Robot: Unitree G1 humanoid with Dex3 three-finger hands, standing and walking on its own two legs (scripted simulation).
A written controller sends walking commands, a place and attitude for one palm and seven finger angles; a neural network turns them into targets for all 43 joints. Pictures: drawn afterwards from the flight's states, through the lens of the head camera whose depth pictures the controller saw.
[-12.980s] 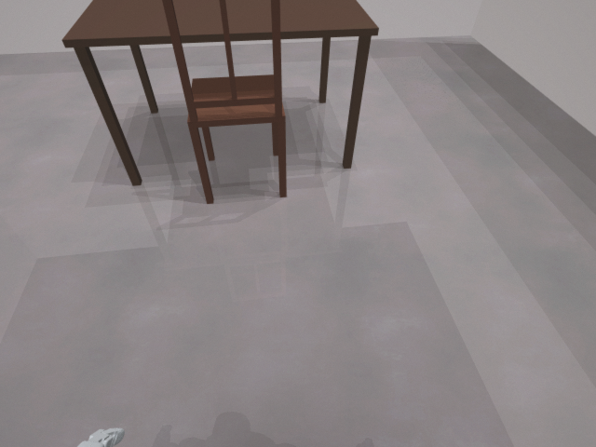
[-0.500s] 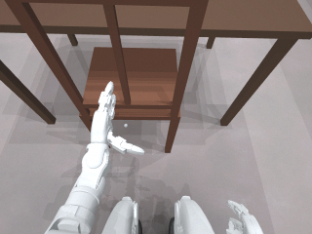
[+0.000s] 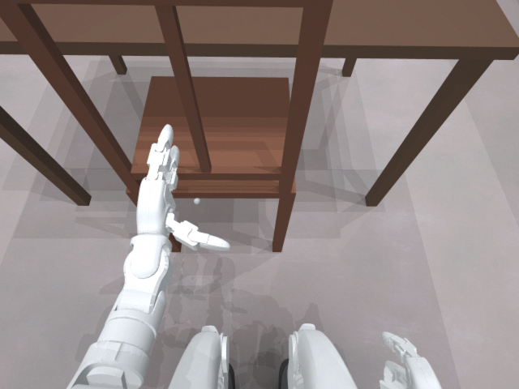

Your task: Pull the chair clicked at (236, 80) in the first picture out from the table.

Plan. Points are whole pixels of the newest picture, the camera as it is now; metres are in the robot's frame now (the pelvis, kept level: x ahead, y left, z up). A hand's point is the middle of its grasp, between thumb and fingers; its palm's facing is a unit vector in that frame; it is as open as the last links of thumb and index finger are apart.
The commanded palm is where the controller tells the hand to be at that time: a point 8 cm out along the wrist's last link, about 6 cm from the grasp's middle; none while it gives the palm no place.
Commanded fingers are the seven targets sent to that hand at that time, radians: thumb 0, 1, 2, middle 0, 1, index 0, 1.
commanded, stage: aim the fingers beside a spindle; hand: left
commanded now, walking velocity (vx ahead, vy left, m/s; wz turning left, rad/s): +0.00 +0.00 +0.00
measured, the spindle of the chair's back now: (191, 111) +0.53 +0.11 +0.06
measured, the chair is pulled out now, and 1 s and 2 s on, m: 0.00 0.00 0.00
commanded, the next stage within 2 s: push the fingers through the gap in 0.88 s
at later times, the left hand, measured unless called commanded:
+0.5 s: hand (198, 212) +0.37 +0.09 +0.01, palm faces -0.06 -1.00 -0.02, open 16.9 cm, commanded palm +0.35 +0.15 +0.02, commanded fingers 0.00 -0.50 0.30 -0.06 -0.08 -0.06 -0.08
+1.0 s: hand (192, 207) +0.37 +0.10 +0.03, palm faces -0.04 -1.00 -0.03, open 16.9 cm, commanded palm +0.36 +0.15 +0.03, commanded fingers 0.00 -0.50 0.30 -0.06 -0.08 -0.06 -0.08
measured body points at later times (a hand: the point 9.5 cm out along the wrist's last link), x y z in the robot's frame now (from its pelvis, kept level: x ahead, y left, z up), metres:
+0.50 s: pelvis +0.00 +0.00 +0.00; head +0.12 +0.00 +0.44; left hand +0.37 +0.15 +0.02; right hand +0.14 -0.24 -0.11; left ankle +0.03 +0.10 -0.62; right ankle +0.03 -0.09 -0.62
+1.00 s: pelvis +0.00 +0.01 +0.00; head +0.11 +0.00 +0.44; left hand +0.37 +0.15 +0.04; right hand +0.12 -0.24 -0.12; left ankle +0.03 +0.10 -0.62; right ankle +0.03 -0.09 -0.62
